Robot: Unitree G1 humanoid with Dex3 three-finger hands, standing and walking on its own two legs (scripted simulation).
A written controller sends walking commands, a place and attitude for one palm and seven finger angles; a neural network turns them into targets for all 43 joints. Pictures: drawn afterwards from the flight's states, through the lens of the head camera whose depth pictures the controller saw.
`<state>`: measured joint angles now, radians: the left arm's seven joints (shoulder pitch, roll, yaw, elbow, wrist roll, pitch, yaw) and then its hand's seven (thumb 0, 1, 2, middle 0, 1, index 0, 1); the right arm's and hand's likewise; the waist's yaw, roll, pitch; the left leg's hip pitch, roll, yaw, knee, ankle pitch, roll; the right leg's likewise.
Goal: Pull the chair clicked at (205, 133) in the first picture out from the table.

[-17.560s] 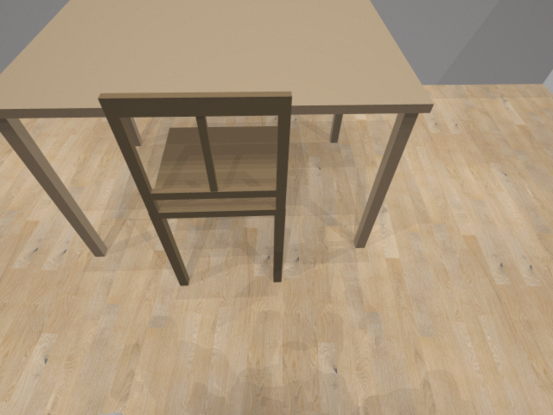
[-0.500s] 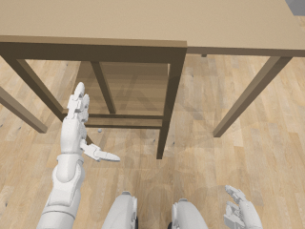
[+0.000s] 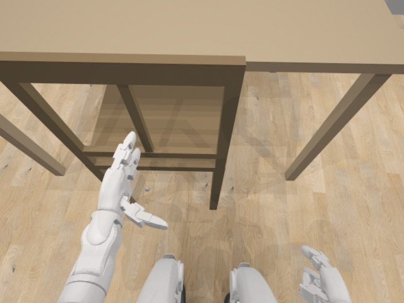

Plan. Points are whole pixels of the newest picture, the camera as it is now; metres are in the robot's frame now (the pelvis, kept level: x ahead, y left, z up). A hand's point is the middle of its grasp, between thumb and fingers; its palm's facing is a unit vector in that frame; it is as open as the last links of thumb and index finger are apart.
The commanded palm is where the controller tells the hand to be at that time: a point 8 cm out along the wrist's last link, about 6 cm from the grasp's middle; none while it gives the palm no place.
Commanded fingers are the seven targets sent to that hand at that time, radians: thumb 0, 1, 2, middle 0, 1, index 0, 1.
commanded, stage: aim the fingers beside a spindle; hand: left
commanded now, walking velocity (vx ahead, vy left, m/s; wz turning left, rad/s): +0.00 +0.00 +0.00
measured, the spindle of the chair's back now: (139, 122) +0.47 +0.15 +0.02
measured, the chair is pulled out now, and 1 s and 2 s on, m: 0.00 0.00 0.00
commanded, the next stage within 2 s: push the fingers through the gap in 0.66 s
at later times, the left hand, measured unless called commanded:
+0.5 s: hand (133, 183) +0.32 +0.14 +0.04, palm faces +0.02 -1.00 -0.07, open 16.9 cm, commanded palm +0.30 +0.19 +0.03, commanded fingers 0.00 -0.50 0.30 -0.06 -0.08 -0.06 -0.08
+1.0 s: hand (141, 183) +0.33 +0.13 +0.01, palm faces -0.05 -1.00 -0.05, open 16.9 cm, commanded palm +0.32 +0.19 +0.03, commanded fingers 0.00 -0.50 0.30 -0.06 -0.08 -0.06 -0.08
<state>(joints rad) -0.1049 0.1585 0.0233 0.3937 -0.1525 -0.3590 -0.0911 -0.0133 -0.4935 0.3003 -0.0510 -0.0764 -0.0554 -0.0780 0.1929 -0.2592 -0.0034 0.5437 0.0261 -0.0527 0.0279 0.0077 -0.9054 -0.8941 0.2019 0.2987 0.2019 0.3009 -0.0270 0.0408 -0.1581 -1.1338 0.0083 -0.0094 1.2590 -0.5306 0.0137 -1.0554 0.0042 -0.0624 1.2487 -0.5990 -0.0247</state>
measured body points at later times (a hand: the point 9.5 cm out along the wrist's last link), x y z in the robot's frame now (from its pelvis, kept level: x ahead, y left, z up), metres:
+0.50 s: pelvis +0.00 +0.00 +0.00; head +0.11 +0.00 +0.44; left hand +0.31 +0.19 +0.05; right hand +0.17 -0.25 -0.11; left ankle +0.03 +0.11 -0.62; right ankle +0.00 -0.11 -0.62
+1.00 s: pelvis -0.01 +0.00 +0.00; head +0.11 +0.00 +0.44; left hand +0.33 +0.19 +0.02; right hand +0.15 -0.24 -0.11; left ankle +0.03 +0.11 -0.62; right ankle +0.00 -0.11 -0.62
